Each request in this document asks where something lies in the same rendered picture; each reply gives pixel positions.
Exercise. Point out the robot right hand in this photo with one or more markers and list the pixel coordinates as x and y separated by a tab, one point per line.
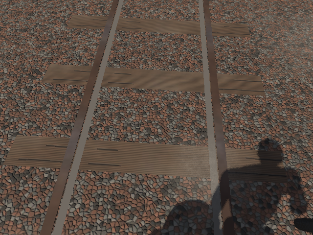
304	224

